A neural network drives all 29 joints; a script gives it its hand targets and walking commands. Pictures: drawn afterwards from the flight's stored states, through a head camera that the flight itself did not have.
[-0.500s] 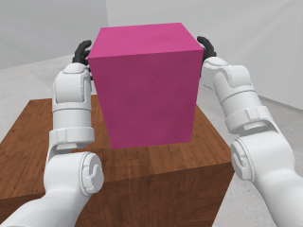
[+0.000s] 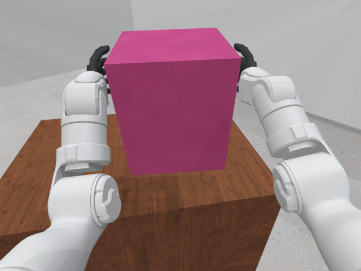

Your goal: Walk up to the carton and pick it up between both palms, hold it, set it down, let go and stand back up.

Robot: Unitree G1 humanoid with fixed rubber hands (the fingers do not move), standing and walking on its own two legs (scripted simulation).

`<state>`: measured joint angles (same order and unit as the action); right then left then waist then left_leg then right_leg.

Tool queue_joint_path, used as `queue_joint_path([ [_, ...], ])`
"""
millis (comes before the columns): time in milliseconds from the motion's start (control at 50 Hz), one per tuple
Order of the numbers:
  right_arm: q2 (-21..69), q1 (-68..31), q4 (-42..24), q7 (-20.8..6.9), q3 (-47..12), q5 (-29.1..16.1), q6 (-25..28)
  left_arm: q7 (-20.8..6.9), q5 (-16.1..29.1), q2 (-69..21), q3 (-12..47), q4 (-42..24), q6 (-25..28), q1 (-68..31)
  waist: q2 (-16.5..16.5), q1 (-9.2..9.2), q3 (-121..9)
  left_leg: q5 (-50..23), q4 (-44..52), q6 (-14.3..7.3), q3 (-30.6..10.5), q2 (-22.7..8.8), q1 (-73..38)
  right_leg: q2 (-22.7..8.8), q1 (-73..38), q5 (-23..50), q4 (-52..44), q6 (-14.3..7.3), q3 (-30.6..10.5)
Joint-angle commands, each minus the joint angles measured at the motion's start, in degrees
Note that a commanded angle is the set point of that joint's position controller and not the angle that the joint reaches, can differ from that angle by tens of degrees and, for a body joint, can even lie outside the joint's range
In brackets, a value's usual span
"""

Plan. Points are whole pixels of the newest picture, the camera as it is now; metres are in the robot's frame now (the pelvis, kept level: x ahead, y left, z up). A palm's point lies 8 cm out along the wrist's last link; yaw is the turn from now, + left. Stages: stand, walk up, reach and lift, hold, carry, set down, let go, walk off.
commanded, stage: hold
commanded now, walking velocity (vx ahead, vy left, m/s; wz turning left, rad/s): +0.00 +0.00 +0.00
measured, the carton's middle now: (174, 101) +0.39 -0.01 +0.26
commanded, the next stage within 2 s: set down in 0.48 s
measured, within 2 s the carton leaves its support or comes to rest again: neither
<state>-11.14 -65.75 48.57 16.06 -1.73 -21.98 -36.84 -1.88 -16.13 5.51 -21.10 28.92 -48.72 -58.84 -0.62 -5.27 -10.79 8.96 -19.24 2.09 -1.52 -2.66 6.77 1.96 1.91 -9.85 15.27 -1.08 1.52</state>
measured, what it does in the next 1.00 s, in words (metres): stands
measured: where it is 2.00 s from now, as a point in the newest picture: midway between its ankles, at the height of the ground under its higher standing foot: outside the picture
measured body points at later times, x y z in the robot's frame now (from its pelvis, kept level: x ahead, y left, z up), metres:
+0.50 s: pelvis +0.00 +0.00 +0.00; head -0.10 +0.02 +0.44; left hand +0.39 +0.15 +0.32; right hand +0.38 -0.15 +0.32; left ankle +0.02 +0.14 -0.75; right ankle -0.01 -0.10 -0.75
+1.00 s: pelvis +0.01 +0.00 +0.00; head -0.07 +0.03 +0.44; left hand +0.42 +0.16 +0.33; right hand +0.40 -0.14 +0.30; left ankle +0.02 +0.14 -0.75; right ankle -0.01 -0.10 -0.75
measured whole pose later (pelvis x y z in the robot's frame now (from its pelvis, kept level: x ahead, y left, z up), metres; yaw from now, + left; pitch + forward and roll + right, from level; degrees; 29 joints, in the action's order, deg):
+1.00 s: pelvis +0.01 +0.00 +0.00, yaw +1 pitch -9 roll +0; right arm -3.7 -62.4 51.4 13.0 8.0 -10.6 -19.3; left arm -6.3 -22.2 7.2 -23.4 31.5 -37.4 -61.9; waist 4.4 -6.7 -2.7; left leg 9.1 -16.8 2.0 -2.1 -1.8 -0.9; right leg 1.2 -5.7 -10.9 13.8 -1.0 2.2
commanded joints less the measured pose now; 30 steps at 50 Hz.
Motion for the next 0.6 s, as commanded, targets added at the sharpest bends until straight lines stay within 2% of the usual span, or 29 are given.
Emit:
queue_joint_path([
  [0,34.5,-42.0,-16.1,-7.9,-8.4,-9.7,1.9,-8.9,10.3,-30.2,16.1,-4.8,3.4,-37.3,0.6,0.76,-12.9,-9.3,1.1,-0.2,1.1,4.7,-3.9,2.2,-2.6,11.9,-1.3,3.5,-2.2],
  [100,34.2,-41.4,-16.2,-7.8,-8.3,-9.8,1.8,-8.9,10.3,-30.3,16.3,-5.1,3.1,-37.2,0.6,0.72,-12.5,-9.5,1.0,0.0,1.2,4.5,-4.6,2.5,-2.1,11.5,-1.5,3.4,-2.1],
  [320,32.9,-40.7,-16.4,-7.9,-7.2,-9.6,1.6,-9.0,11.3,-32.1,18.8,-6.9,2.6,-37.4,-2.3,-0.94,-12.6,-10.1,0.7,1.2,0.8,4.1,-4.1,2.7,-2.7,10.7,-1.3,2.5,-2.0],
  [460,32.9,-40.4,-16.6,-8.1,-7.9,-10.1,1.5,-8.5,11.0,-32.0,18.8,-8.0,2.4,-36.9,-2.3,-0.54,-12.9,-10.9,0.7,1.2,0.7,4.2,-4.0,2.8,-3.2,11.3,-1.0,2.6,-1.9],
  [480,33.9,-43.0,-19.8,-8.1,-9.0,-10.2,2.2,-8.5,12.6,-30.3,19.0,-11.2,3.2,-40.9,-1.4,-0.39,-14.5,-12.3,0.1,0.6,0.5,4.6,-5.0,2.7,-3.1,12.3,-0.6,2.9,-1.7],
  [500,34.6,-44.7,-20.5,-8.0,-9.6,-10.5,2.5,-8.3,13.1,-30.5,19.4,-11.4,3.5,-42.3,-1.3,-0.27,-15.8,-13.4,-0.5,0.5,0.5,4.7,-6.3,2.7,-2.5,13.3,-0.4,3.1,-1.6],
  [540,35.0,-46.2,-20.1,-7.9,-9.4,-10.3,3.3,-7.9,13.2,-30.4,19.2,-10.4,4.2,-43.6,-1.3,-0.02,-16.2,-13.3,-0.7,0.4,0.4,4.8,-7.6,2.6,-1.4,12.9,-0.7,3.3,-1.3],
  [580,34.5,-46.4,-17.2,-8.1,-7.2,-8.4,4.8,-8.0,11.9,-29.6,17.4,-6.5,5.6,-43.5,-0.9,0.15,-13.9,-9.8,0.2,0.0,0.6,4.6,-7.2,2.3,0.1,9.5,-1.5,3.3,-1.0],
])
